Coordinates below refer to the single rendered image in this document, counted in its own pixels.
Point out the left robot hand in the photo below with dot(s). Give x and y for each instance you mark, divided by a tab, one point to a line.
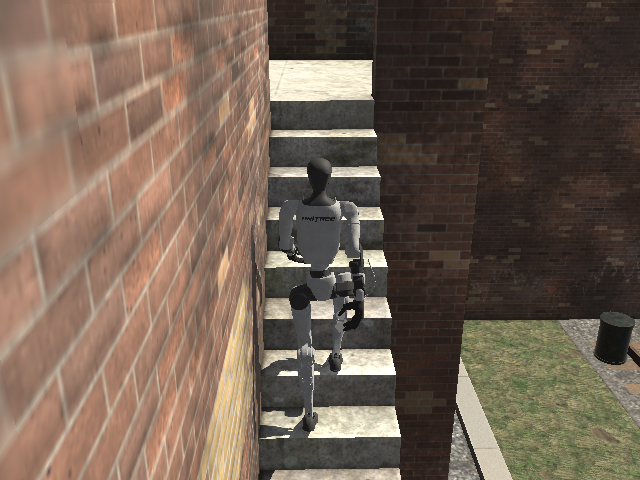
295	258

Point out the left robot forearm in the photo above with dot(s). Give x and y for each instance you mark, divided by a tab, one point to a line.
288	252

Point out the left robot upper arm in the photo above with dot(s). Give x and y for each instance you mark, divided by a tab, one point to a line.
286	214

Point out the left robot shin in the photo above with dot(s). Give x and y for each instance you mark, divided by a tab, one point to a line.
306	382

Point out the right robot hand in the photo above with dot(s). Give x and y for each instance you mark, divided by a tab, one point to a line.
358	306

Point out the humanoid robot head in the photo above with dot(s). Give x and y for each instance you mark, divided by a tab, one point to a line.
319	173

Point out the right robot upper arm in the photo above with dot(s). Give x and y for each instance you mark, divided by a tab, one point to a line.
352	224

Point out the right robot forearm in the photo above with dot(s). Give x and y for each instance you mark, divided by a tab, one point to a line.
358	277

